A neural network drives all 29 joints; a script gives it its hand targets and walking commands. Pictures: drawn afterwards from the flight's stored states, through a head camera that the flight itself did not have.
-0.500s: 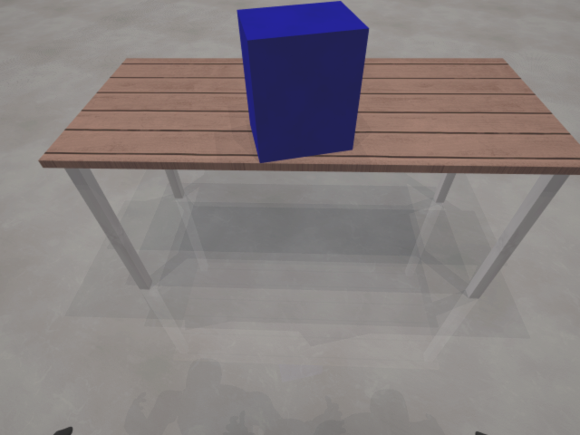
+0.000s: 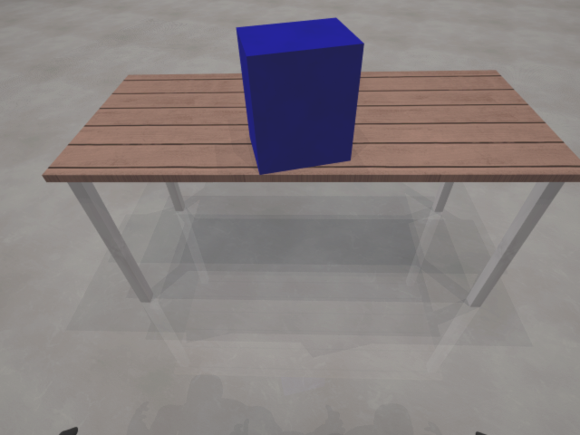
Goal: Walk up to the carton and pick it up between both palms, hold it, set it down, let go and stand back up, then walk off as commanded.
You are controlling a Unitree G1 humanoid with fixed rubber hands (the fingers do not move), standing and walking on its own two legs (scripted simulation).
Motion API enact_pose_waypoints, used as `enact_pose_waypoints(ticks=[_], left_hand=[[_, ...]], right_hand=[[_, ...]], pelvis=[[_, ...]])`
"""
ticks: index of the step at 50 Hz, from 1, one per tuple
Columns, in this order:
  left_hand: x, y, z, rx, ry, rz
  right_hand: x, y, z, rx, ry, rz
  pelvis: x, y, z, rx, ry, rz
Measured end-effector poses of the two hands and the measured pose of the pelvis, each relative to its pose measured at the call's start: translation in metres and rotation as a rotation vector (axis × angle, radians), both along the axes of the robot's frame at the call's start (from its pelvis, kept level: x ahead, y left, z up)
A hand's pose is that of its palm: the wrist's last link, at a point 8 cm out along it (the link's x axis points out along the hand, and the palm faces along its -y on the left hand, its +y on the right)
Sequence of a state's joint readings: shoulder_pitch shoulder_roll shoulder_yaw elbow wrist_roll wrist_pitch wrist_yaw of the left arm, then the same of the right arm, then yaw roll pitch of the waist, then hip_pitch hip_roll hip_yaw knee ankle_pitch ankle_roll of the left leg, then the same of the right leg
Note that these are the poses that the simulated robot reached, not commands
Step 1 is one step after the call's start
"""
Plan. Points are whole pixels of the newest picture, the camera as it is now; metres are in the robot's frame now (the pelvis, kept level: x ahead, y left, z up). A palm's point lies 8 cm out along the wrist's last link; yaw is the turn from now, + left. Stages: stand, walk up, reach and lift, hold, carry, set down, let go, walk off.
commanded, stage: stand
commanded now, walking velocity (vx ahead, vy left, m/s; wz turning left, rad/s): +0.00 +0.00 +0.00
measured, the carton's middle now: (297, 98) +0.88 -0.02 +0.07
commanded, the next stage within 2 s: none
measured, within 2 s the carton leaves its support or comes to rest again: neither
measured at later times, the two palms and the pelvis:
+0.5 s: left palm out of the picture +0.11 +0.29 -0.05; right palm out of the picture +0.09 -0.31 -0.11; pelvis +0.00 -0.03 +0.01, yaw +0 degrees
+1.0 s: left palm out of the picture +0.10 +0.29 -0.06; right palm out of the picture +0.06 -0.31 -0.11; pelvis -0.01 -0.02 +0.01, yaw +0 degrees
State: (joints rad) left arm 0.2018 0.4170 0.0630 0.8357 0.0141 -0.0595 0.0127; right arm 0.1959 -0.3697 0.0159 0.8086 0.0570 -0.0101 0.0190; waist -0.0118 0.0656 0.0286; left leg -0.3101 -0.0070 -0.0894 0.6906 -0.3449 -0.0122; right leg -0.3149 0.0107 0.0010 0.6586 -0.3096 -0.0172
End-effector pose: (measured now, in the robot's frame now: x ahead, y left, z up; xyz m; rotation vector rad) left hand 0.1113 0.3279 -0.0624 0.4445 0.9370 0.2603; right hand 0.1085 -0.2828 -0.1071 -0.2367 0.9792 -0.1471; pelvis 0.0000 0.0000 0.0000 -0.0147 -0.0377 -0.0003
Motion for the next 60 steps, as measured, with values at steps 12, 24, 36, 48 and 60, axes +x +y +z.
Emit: enact_pose_waypoints(ticks=[12,24,36,48,60], left_hand=[[0.008,-0.031,0.003,-0.037,-0.012,-0.004],[0.002,-0.04,0.01,-0.034,-0.019,-0.004],[-0.008,-0.043,0.009,-0.051,-0.022,-0.001],[-0.014,-0.041,0.007,-0.054,-0.01,0.0],[-0.012,-0.04,0.002,-0.062,0.009,0.002]], right_hand=[[-0.002,-0.021,0.001,0.001,0.018,-0.015],[-0.019,-0.029,-0.002,0.011,0.054,-0.029],[-0.034,-0.03,-0.001,0.004,0.074,-0.04],[-0.045,-0.032,-0.001,-0.003,0.104,-0.048],[-0.043,-0.033,0.002,-0.015,0.119,-0.049]], pelvis=[[0.006,-0.019,0.006,0.025,0.02,0.0],[-0.002,-0.026,0.01,0.034,0.025,0.0],[-0.012,-0.025,0.013,0.033,0.026,-0.001],[-0.016,-0.024,0.013,0.033,0.024,-0.002],[-0.012,-0.023,0.014,0.032,0.033,-0.002]])
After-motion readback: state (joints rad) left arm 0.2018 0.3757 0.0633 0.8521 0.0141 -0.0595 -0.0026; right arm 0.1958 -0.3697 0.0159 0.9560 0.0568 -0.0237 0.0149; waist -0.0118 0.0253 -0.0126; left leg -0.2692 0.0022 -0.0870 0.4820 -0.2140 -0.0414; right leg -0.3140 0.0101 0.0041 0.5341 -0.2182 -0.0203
